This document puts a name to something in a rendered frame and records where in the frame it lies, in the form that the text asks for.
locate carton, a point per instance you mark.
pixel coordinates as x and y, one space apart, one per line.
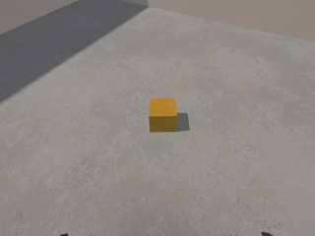
162 115

